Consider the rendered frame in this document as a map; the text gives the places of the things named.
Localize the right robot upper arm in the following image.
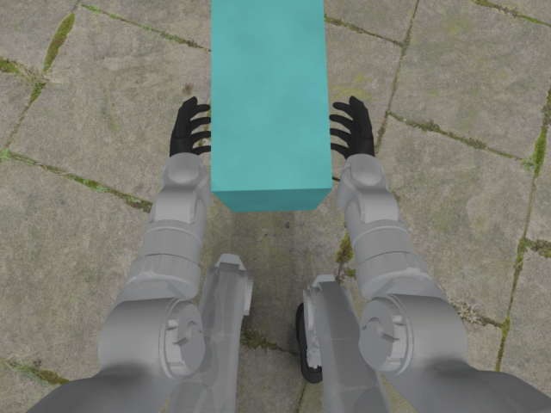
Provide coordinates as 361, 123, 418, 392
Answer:
358, 293, 551, 413

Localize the robot right shin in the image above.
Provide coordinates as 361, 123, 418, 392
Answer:
305, 274, 352, 367

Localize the robot left thigh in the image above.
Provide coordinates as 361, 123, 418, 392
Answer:
166, 262, 254, 413

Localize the robot right hand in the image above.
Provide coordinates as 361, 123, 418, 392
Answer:
329, 96, 375, 159

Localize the left robot upper arm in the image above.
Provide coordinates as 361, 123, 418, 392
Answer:
25, 297, 206, 413

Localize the robot left hand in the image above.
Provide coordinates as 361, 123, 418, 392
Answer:
170, 96, 211, 157

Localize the robot left forearm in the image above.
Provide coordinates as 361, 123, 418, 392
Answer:
98, 152, 212, 365

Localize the robot right forearm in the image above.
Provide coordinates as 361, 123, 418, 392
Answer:
335, 154, 467, 335

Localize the carton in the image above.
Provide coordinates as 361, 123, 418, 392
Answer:
211, 0, 332, 213

